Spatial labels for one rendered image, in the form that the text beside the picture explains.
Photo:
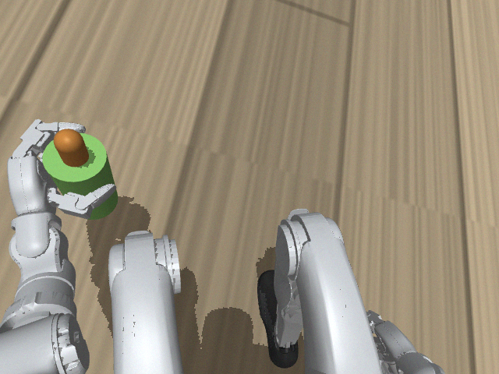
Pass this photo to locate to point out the left robot hand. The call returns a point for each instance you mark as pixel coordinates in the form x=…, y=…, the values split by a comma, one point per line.
x=31, y=187

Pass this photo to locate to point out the left robot arm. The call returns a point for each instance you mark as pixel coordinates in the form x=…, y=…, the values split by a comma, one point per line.
x=39, y=333

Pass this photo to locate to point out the right robot foot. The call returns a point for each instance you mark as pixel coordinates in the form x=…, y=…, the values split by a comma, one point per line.
x=281, y=357

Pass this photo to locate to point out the right robot hand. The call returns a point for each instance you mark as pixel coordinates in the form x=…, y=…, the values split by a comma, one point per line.
x=390, y=342

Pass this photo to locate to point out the right robot arm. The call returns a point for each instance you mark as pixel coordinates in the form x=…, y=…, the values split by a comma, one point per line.
x=417, y=363

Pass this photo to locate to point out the bottle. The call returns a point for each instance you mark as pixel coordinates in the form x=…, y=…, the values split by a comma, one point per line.
x=78, y=163

